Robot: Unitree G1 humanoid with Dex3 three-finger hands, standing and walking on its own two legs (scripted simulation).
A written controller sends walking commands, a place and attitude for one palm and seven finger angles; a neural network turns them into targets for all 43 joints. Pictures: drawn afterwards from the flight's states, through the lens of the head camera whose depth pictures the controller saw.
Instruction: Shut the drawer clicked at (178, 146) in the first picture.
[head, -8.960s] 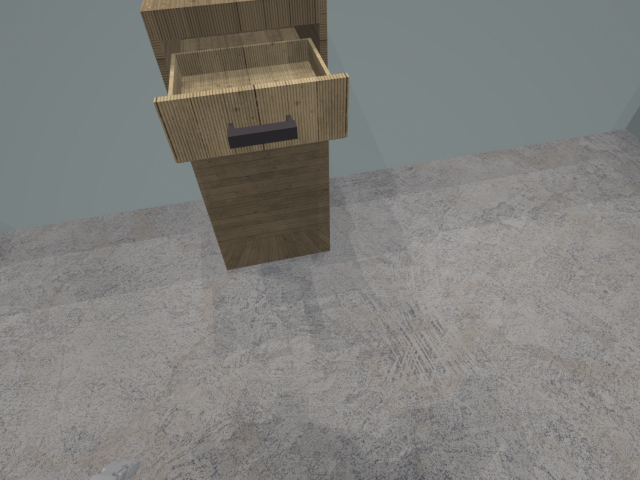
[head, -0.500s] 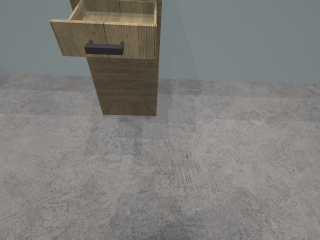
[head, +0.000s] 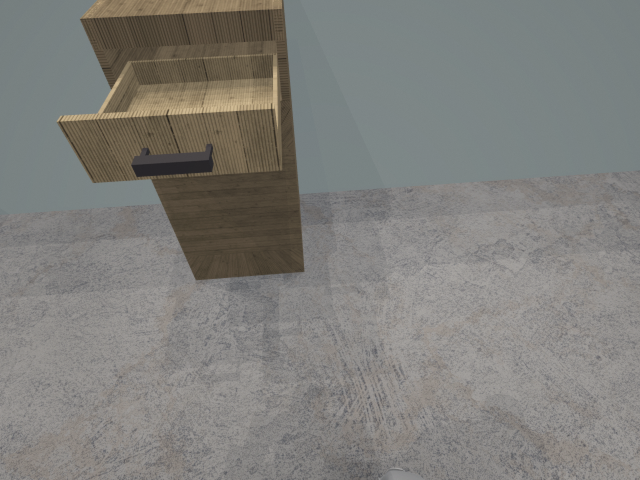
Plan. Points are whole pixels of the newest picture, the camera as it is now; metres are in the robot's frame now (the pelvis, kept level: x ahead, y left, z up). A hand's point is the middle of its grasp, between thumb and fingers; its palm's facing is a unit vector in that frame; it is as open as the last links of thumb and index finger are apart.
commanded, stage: take the last steps up to it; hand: left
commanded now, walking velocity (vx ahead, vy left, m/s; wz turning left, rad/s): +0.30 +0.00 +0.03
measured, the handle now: (175, 157) +0.65 +0.28 +0.05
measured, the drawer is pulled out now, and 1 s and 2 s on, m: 0.30 0.30 0.30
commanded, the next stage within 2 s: come to a stop and stand still in 0.96 s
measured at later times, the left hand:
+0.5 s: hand out of the picture +0.07 +0.11 -0.16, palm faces +0.18 -0.97 -0.17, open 7.4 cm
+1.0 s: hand (191, 367) +0.33 +0.23 -0.17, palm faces +0.13 -0.97 -0.19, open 7.4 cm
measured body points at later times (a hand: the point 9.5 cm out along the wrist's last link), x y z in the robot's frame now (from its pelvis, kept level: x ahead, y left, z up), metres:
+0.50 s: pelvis +0.14 -0.04 +0.01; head +0.13 -0.05 +0.46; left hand +0.07 +0.16 -0.14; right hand +0.22 -0.26 -0.15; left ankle +0.21 +0.12 -0.68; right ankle +0.11 -0.12 -0.74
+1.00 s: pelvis +0.30 +0.04 +0.01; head +0.29 +0.05 +0.46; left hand +0.33 +0.29 -0.15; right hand +0.32 -0.19 -0.14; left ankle +0.26 +0.12 -0.74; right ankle +0.34 -0.08 -0.66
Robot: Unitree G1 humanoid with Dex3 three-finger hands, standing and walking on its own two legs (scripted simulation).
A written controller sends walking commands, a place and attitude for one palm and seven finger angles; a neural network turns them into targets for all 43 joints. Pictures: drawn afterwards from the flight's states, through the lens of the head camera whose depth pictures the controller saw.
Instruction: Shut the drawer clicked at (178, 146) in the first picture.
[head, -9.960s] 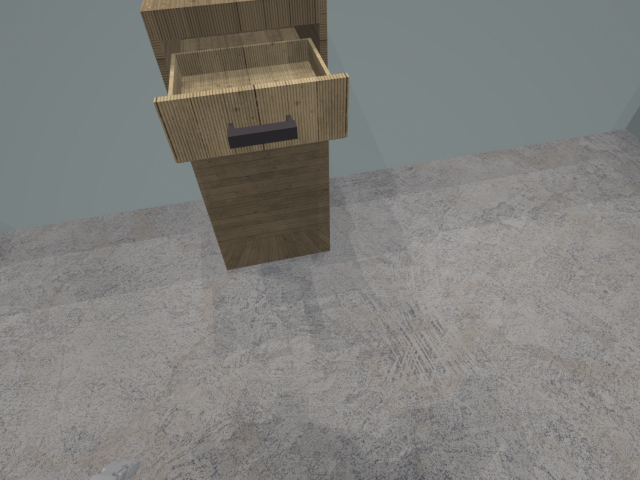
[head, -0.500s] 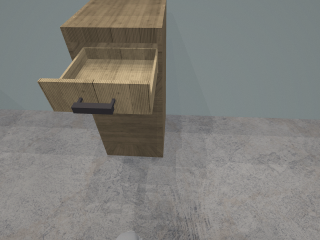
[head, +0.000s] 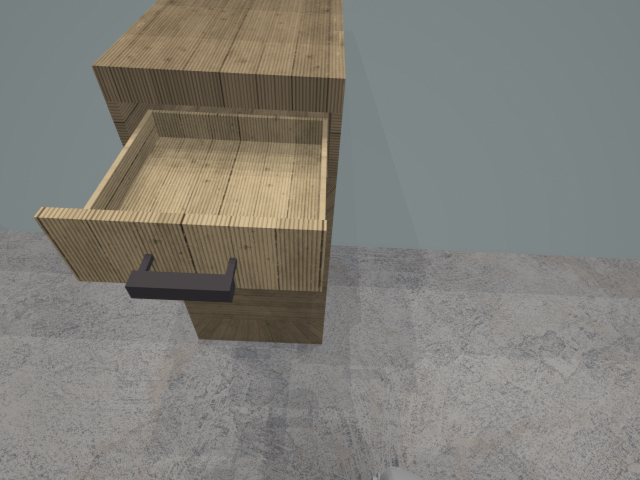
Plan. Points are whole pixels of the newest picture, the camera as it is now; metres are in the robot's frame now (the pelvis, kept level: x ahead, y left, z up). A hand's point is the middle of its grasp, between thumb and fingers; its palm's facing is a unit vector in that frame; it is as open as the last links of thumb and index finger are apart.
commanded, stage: come to a stop and stand still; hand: left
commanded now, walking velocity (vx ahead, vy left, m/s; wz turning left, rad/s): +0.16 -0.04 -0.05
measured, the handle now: (186, 274) +0.36 +0.22 +0.04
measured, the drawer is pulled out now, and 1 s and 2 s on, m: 0.30 0.30 0.30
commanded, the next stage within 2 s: look again from close up in 1.68 s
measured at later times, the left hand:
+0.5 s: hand out of the picture +0.11 +0.16 -0.16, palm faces +0.07 -0.96 -0.27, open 7.3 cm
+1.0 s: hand out of the picture -0.06 +0.21 -0.18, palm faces +0.00 -0.99 -0.15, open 7.4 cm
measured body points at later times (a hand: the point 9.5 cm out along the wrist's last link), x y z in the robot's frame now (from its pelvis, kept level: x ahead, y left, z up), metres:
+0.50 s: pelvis +0.02 -0.03 -0.01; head +0.04 -0.05 +0.44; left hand +0.10 +0.21 -0.14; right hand +0.05 -0.26 -0.18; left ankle -0.02 +0.13 -0.68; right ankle +0.13 -0.13 -0.74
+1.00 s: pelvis -0.03 +0.02 +0.01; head -0.01 +0.05 +0.46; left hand -0.06 +0.26 -0.16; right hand -0.11 -0.18 -0.14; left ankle -0.06 +0.12 -0.74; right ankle -0.07 -0.11 -0.67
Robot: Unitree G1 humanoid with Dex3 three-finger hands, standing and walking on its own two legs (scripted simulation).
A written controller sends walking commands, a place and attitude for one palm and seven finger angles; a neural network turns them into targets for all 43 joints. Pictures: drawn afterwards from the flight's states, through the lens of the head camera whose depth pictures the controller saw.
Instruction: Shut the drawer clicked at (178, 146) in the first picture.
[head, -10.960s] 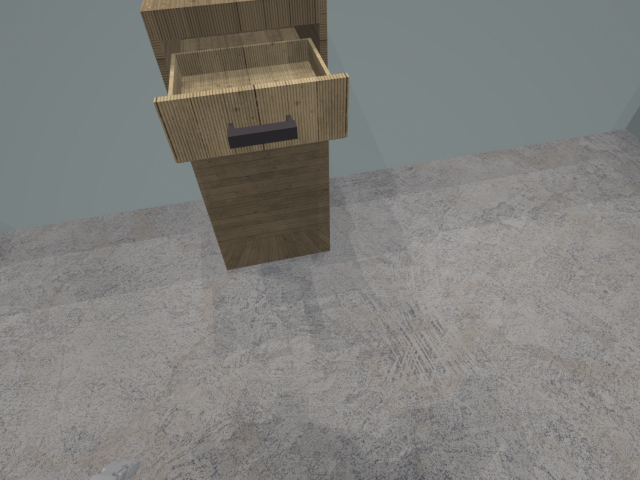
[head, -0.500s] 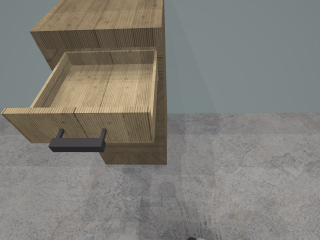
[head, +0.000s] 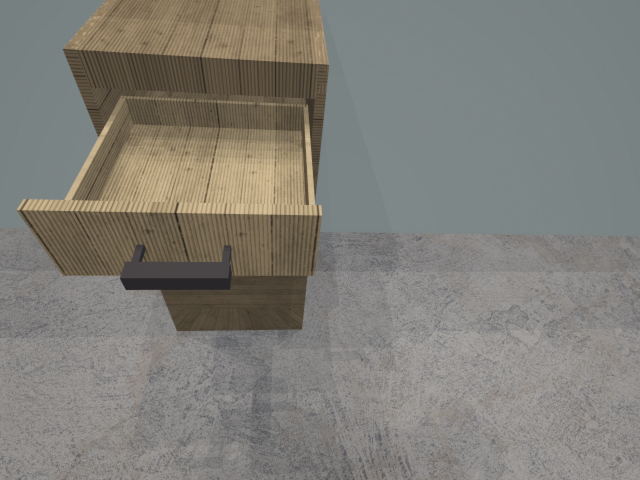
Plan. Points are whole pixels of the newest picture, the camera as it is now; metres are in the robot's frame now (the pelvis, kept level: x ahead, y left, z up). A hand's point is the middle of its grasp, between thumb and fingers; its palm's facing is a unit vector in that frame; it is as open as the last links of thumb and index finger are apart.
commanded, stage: come to a stop and stand still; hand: left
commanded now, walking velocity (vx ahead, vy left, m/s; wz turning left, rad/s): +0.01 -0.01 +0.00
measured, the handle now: (181, 263) +0.39 +0.21 +0.03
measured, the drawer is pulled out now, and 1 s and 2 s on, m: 0.30 0.30 0.30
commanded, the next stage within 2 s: look again from close up in 0.68 s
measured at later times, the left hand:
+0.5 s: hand out of the picture +0.08 +0.09 -0.18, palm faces +0.10 -0.97 -0.23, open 7.1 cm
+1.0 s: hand out of the picture -0.03 +0.10 -0.19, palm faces +0.07 -0.98 -0.17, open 7.4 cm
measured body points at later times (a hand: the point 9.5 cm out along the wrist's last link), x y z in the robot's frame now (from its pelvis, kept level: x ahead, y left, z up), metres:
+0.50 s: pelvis +0.03 -0.09 -0.01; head +0.03 -0.10 +0.44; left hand +0.07 +0.14 -0.16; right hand +0.02 -0.30 -0.18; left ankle -0.02 +0.07 -0.75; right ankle +0.01 -0.16 -0.75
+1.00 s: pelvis +0.00 -0.06 -0.02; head +0.01 -0.06 +0.43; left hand -0.03 +0.15 -0.18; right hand +0.03 -0.28 -0.17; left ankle -0.02 +0.05 -0.75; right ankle +0.01 -0.16 -0.75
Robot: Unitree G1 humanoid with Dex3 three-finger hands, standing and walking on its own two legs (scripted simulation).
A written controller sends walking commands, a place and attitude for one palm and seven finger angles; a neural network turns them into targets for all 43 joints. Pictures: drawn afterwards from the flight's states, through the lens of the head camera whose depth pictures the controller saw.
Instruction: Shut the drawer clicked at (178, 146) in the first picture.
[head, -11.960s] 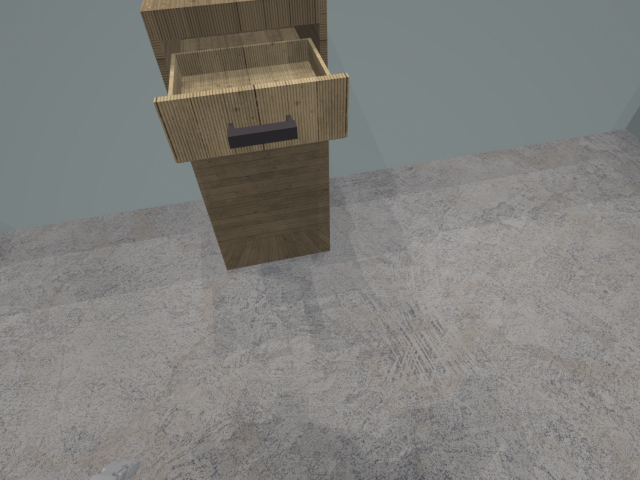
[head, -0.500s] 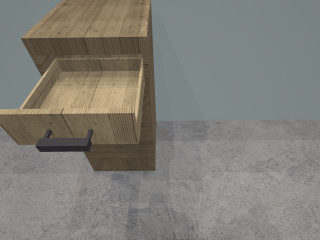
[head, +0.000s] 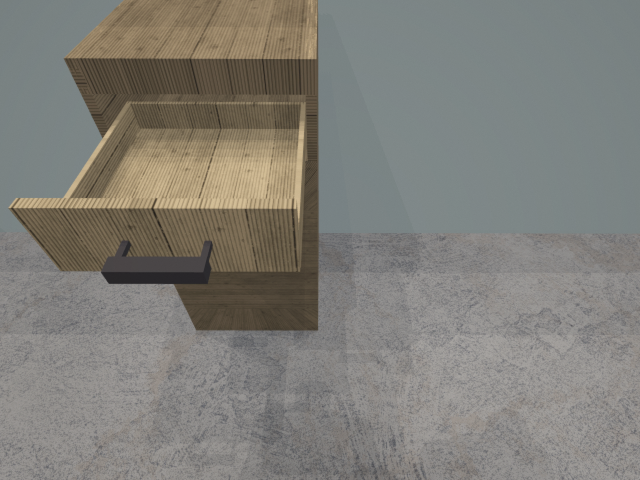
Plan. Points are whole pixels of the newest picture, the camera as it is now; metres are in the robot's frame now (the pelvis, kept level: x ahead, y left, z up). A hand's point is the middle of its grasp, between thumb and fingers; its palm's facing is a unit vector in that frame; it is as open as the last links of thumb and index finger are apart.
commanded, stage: look again from close up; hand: left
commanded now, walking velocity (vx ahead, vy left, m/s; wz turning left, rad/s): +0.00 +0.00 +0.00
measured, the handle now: (162, 258) +0.39 +0.26 +0.05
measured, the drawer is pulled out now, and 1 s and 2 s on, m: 0.30 0.30 0.30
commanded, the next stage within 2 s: shuffle to correct the standing spot in 0.28 s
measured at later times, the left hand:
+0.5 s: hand out of the picture +0.00 +0.17 -0.17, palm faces +0.01 -0.98 -0.18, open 7.4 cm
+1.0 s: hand out of the picture +0.11 +0.20 -0.17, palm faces +0.11 -0.97 -0.20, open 7.3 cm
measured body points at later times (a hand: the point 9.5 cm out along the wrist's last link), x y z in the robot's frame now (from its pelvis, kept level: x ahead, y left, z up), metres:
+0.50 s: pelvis +0.01 +0.01 +0.00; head +0.02 +0.00 +0.45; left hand +0.00 +0.22 -0.16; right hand -0.03 -0.19 -0.16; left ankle -0.02 +0.10 -0.73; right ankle +0.00 -0.11 -0.73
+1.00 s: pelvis +0.11 +0.02 +0.00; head +0.14 +0.03 +0.45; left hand +0.11 +0.25 -0.15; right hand +0.12 -0.19 -0.15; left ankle +0.05 +0.11 -0.73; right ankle +0.12 -0.09 -0.67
